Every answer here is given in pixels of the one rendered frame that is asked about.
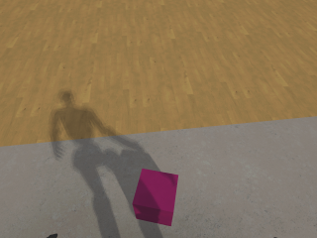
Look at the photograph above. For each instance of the carton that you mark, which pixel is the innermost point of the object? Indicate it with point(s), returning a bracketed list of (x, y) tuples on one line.
[(154, 198)]

